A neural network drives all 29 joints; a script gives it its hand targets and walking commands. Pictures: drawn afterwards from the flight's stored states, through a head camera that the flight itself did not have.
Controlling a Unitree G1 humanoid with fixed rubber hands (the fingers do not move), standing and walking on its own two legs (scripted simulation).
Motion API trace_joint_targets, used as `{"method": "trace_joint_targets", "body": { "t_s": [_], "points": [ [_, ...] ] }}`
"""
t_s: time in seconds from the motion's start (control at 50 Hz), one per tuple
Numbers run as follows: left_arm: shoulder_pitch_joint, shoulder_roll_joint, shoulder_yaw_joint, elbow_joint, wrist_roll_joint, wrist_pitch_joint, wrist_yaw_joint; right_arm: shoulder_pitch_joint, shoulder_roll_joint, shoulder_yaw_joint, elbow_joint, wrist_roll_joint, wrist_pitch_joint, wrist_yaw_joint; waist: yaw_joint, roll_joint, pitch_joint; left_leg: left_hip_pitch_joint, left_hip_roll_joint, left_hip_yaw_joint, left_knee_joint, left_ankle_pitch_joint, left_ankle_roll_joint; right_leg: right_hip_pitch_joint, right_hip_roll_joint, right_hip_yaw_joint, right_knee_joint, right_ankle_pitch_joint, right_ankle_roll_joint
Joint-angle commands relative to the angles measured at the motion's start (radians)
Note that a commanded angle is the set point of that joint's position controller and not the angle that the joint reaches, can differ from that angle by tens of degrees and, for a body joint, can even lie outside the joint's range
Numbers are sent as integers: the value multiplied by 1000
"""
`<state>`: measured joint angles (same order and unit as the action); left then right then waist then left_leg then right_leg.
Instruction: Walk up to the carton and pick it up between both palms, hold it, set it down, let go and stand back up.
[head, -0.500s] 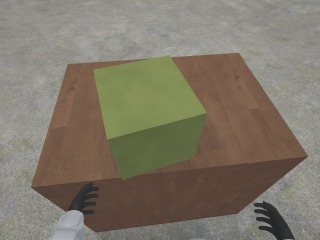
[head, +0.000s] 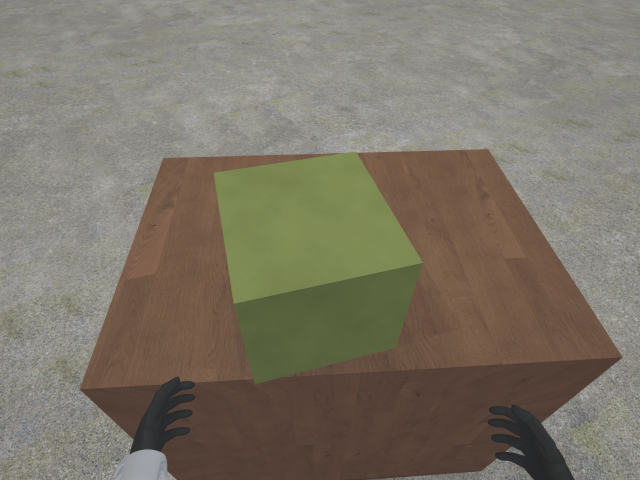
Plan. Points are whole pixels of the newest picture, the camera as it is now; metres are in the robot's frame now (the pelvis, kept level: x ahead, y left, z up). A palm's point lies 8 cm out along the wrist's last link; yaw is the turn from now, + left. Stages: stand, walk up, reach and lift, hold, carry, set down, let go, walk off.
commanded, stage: reach and lift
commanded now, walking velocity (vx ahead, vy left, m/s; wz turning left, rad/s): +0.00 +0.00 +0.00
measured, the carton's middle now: (307, 262) +0.42 +0.04 +0.02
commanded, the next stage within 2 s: none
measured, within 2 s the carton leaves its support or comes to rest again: neither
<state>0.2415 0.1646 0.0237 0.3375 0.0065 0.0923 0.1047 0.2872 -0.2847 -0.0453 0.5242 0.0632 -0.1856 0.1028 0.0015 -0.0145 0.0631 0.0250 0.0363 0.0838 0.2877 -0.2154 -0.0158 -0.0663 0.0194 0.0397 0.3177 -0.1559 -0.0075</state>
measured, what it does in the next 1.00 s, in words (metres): stands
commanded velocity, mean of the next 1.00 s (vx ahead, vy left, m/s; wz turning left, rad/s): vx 0.00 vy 0.00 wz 0.00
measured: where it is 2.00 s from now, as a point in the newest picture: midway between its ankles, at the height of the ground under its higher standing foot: outside the picture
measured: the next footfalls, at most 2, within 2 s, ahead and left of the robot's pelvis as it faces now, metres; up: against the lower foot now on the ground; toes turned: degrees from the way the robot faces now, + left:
none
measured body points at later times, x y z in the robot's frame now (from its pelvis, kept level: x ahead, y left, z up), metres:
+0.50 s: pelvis +0.00 +0.00 +0.00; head -0.02 +0.01 +0.45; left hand +0.17 +0.21 -0.01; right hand +0.19 -0.25 +0.00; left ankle -0.03 +0.12 -0.75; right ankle +0.02 -0.12 -0.75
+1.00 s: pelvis +0.00 -0.02 +0.00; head -0.01 +0.00 +0.45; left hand +0.21 +0.20 +0.03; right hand +0.25 -0.23 +0.04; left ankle -0.03 +0.12 -0.75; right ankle +0.02 -0.12 -0.75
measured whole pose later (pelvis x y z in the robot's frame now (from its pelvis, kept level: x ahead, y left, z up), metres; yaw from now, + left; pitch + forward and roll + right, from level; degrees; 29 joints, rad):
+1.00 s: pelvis +0.00 -0.02 +0.00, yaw +1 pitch -3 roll +0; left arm 0.23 0.05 0.03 -0.05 -0.01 0.13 0.20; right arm 0.19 -0.37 0.02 0.20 0.35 -0.10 0.14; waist 0.06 -0.04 0.03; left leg -0.03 0.05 0.06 0.27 -0.19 -0.03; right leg -0.12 0.03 0.02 0.31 -0.14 -0.03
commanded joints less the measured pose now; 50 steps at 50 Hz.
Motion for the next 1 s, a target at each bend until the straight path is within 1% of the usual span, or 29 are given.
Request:
{"method": "trace_joint_targets", "body": {
  "t_s": [0.0,0.02,0.04,0.06,0.1,0.12,0.18,0.22,0.3,0.32,0.36,0.38,0.42,0.5,0.52,0.54,0.58,0.6,0.66,0.68,0.72,0.76,0.78,0.82,0.88,0.9,0.94,0.98],
  "points": [
    [-30,42,11,-159,5,-37,17,-24,-149,-38,-121,42,-24,15,16,-17,-33,-29,-28,5,-54,139,-11,-12,14,-22,-70,106,-44],
    [-25,41,13,-171,8,-40,20,-26,-157,-40,-133,49,-24,17,18,-22,-33,-33,-28,6,-53,150,-11,-8,13,-22,-72,118,-44],
    [-16,33,11,-192,11,-44,25,-16,-159,-35,-136,63,-24,21,21,-13,-32,-32,-29,3,-53,155,-14,-4,14,-20,-72,120,-46],
    [-4,25,9,-204,11,-48,28,-14,-163,-33,-149,73,-25,25,23,-21,-35,-35,-29,4,-54,157,-12,1,15,-19,-74,120,-47],
    [10,10,2,-238,16,-57,35,-3,-170,-33,-151,93,-28,33,25,0,-36,-28,-29,-1,-48,189,-18,-6,17,-19,-73,134,-54],
    [27,0,-3,-248,20,-59,37,7,-179,-33,-149,105,-27,37,23,-2,-35,-23,-27,-4,-47,205,-22,0,19,-23,-77,140,-57],
    [60,-14,-3,-280,27,-67,43,26,-185,-22,-168,137,-28,45,30,2,-22,-30,-32,-7,-44,223,-23,7,17,-17,-80,147,-60],
    [80,-25,-7,-301,23,-74,42,31,-197,-22,-194,153,-34,50,27,-10,-32,-29,-34,-10,-39,238,-23,6,18,-19,-81,156,-59],
    [92,-40,-17,-351,20,-91,54,34,-201,-26,-239,177,-40,59,33,-12,-23,-54,-36,-11,-45,195,-21,-9,17,-18,-83,102,-61],
    [102,-46,-23,-352,14,-92,55,33,-203,-27,-250,180,-38,61,33,-24,-14,-64,-36,-10,-47,190,-18,-12,16,-20,-85,92,-60],
    [112,-59,-31,-359,8,-93,59,36,-210,-28,-272,191,-33,65,38,-31,-5,-71,-35,-13,-47,188,-17,-20,18,-20,-86,77,-63],
    [103,-50,-29,-386,4,-99,62,32,-209,-28,-295,199,-33,66,44,-32,-18,-72,-36,-12,-44,187,-15,-26,17,-17,-86,71,-63],
    [116,-57,-33,-406,3,-103,71,38,-214,-30,-310,211,-31,68,44,-32,-21,-75,-36,-17,-40,197,-16,-25,18,-19,-81,72,-63],
    [105,-62,-31,-431,-4,-105,80,27,-214,-26,-353,230,-25,70,47,-48,-35,-82,-40,-13,-41,159,-6,-43,11,-9,-86,25,-58],
    [99,-63,-32,-446,-6,-110,85,21,-215,-26,-369,236,-29,71,51,-42,-40,-85,-40,-16,-39,153,-6,-47,11,-9,-82,17,-59],
    [98,-73,-40,-450,-4,-110,89,22,-215,-22,-358,244,-29,73,52,-30,-32,-83,-38,-18,-38,156,-10,-55,12,-10,-81,8,-62],
    [85,-73,-38,-463,-3,-110,93,9,-219,-19,-374,255,-31,73,49,-37,-38,-84,-40,-17,-33,152,-8,-58,11,-8,-81,1,-61],
    [77,-78,-40,-470,-2,-108,96,4,-218,-17,-379,261,-32,73,49,-31,-42,-86,-41,-17,-34,149,-8,-61,10,-7,-79,-2,-62],
    [64,-90,-34,-498,2,-101,103,-16,-222,-8,-383,275,-34,75,52,-30,-48,-80,-42,-17,-33,149,-8,-64,11,-5,-78,-10,-62],
    [66,-98,-36,-504,6,-96,106,-16,-227,-8,-378,280,-33,75,47,-25,-45,-76,-41,-21,-33,154,-9,-66,14,-7,-78,-9,-65],
    [51,-103,-35,-497,3,-85,104,-36,-226,-4,-384,283,-28,72,44,-39,-41,-78,-44,-20,-34,148,-4,-67,12,-1,-82,-9,-65],
    [20,-100,-22,-495,5,-66,103,-69,-227,-3,-394,286,-14,66,51,-44,-32,-89,-48,-14,-42,134,-1,-61,10,4,-86,-15,-63],
    [-3,-94,-17,-499,-6,-58,102,-98,-231,-8,-414,283,-7,64,51,-63,-42,-102,-49,-13,-47,103,7,-61,6,9,-89,-39,-59],
    [-30,-90,-9,-498,-15,-40,101,-127,-223,-4,-434,281,10,57,58,-76,-48,-112,-50,-8,-52,88,15,-54,2,16,-87,-43,-56],
    [-71,-83,8,-515,-13,-10,97,-159,-224,-3,-432,278,39,44,59,-66,-59,-104,-51,-6,-54,110,13,-42,2,19,-86,-18,-56],
    [-81,-80,13,-527,-14,0,97,-168,-225,-5,-431,280,47,41,61,-55,-73,-98,-51,-7,-54,117,12,-38,4,18,-84,-14,-57],
    [-95,-75,30,-527,-12,25,94,-194,-221,8,-438,289,65,34,68,-55,-91,-95,-54,-5,-50,145,14,-21,3,27,-83,21,-56],
    [-116,-72,40,-540,-15,52,88,-221,-226,10,-430,296,84,27,64,-39,-107,-82,-54,-8,-48,168,12,-12,4,27,-83,44,-57]
  ]
}}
